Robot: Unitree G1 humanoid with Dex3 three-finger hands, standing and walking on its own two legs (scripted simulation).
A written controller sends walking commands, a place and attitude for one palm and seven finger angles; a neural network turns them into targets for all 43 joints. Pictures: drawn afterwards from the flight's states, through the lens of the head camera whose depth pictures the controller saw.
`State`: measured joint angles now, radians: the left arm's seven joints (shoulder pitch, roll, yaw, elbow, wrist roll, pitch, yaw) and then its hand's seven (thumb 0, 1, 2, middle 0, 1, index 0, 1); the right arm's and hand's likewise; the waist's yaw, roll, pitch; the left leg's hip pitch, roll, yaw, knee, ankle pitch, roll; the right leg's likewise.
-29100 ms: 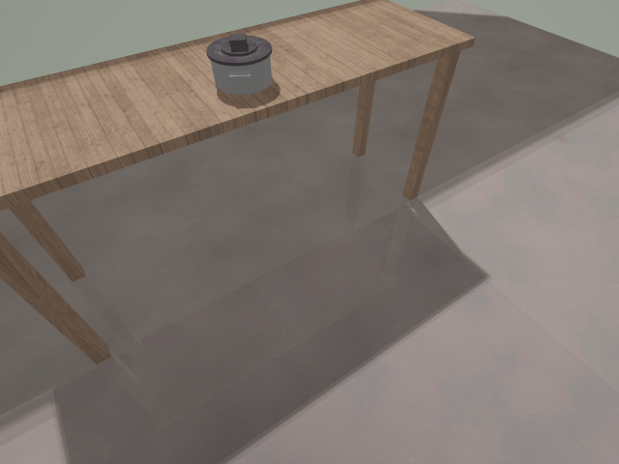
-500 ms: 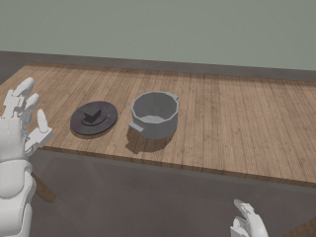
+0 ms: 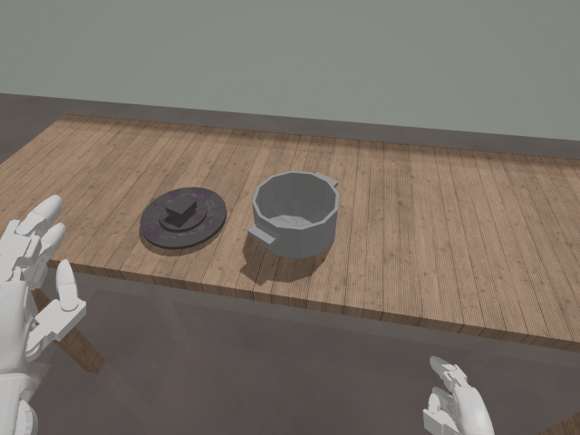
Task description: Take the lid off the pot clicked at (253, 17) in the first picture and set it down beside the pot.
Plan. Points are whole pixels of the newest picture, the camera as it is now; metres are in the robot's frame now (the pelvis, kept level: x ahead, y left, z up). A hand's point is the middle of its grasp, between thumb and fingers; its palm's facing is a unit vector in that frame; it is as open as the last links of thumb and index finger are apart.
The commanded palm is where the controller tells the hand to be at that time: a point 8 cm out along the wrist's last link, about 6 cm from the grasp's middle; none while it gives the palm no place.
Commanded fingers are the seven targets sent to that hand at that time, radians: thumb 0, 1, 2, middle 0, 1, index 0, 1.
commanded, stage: draw the hand back to the body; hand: left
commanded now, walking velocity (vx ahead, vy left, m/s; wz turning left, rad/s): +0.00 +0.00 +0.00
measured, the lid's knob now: (181, 207) +0.51 +0.28 +0.00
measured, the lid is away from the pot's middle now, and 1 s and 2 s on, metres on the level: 0.23 0.23 0.23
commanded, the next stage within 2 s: step back with the hand held close in 0.14 s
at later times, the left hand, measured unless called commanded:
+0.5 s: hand (75, 298) +0.20 +0.26 +0.16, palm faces +0.30 -0.85 -0.44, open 7.4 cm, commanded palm +0.13 +0.30 +0.19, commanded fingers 0.00 0.90 0.90 -0.20 -0.30 -0.20 -0.30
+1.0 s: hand (28, 357) +0.14 +0.27 +0.16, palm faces +0.34 -0.83 -0.44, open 7.4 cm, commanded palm +0.07 +0.31 +0.19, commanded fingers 0.00 0.90 0.90 -0.20 -0.30 -0.20 -0.30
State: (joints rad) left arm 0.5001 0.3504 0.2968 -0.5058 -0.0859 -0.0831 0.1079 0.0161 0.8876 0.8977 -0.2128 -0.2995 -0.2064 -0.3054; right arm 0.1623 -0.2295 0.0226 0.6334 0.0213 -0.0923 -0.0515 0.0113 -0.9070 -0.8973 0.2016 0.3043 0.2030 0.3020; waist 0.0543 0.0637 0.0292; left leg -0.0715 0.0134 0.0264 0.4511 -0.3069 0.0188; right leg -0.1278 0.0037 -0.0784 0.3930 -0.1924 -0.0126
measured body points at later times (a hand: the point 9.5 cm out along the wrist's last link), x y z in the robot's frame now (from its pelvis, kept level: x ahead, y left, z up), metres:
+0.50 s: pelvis -0.01 +0.02 +0.00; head +0.02 +0.04 +0.44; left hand +0.18 +0.30 +0.18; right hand +0.18 -0.21 -0.07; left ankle -0.03 +0.10 -0.74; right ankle +0.02 -0.11 -0.74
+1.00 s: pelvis -0.06 +0.03 -0.02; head -0.03 +0.06 +0.43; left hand +0.11 +0.31 +0.18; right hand +0.11 -0.21 -0.08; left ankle -0.03 +0.10 -0.74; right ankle +0.02 -0.11 -0.74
